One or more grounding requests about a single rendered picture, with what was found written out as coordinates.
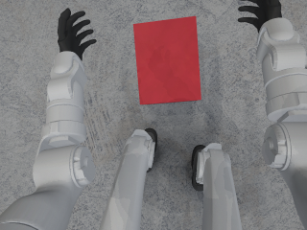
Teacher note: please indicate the right robot hand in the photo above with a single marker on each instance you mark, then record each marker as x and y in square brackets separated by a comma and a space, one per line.
[266, 10]

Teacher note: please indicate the carton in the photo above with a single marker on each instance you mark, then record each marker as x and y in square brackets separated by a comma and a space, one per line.
[167, 61]

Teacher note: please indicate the robot left upper arm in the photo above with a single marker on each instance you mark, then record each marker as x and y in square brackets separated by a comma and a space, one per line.
[60, 175]

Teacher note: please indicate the left robot hand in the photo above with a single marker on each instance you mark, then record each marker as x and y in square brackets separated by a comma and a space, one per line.
[69, 40]

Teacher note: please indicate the right robot thigh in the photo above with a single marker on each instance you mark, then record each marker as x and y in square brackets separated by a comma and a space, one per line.
[220, 206]

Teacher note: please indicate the robot right forearm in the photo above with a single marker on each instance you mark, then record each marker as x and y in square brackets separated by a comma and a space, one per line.
[284, 68]

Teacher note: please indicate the robot right upper arm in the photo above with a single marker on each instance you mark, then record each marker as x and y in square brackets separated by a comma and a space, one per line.
[285, 148]

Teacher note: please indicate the right robot shin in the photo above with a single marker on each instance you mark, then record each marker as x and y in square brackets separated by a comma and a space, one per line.
[214, 146]

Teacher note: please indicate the robot left forearm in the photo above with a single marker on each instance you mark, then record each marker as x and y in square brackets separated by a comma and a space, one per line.
[65, 104]

